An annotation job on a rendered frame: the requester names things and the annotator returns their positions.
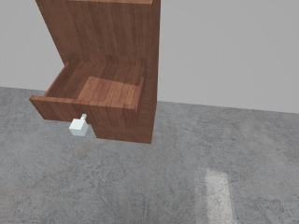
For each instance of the handle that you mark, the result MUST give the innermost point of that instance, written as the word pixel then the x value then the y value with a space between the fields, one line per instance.
pixel 79 126

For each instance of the drawer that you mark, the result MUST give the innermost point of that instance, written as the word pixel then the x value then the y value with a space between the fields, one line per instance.
pixel 108 89

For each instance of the cabinet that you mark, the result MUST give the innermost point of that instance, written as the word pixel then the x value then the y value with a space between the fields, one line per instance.
pixel 125 28

